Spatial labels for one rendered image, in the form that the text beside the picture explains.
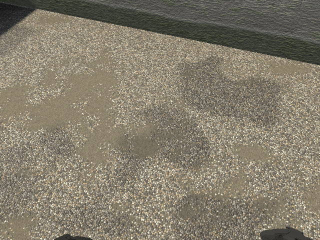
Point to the robot right hand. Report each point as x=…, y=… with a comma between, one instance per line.
x=287, y=233

